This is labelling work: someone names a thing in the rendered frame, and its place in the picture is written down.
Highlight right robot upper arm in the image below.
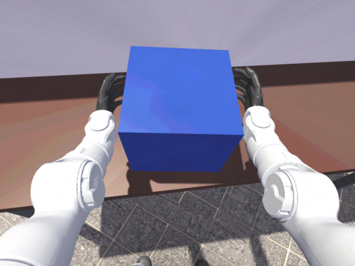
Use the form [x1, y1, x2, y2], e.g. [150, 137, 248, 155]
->
[262, 169, 355, 266]

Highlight left robot hand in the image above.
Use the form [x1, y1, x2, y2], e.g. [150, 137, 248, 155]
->
[96, 73, 126, 113]

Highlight left robot forearm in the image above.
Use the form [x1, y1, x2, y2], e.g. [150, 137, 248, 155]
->
[31, 110, 118, 207]

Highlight carton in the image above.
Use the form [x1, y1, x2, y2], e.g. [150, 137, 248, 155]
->
[118, 46, 244, 172]

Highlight right robot hand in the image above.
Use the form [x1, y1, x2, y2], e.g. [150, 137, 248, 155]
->
[233, 66, 264, 112]

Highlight table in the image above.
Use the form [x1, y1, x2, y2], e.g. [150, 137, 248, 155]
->
[0, 60, 355, 218]

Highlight right robot forearm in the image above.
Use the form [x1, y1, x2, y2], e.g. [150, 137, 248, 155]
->
[243, 106, 339, 209]

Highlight left robot upper arm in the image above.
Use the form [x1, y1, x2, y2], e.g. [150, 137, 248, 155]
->
[0, 160, 105, 266]

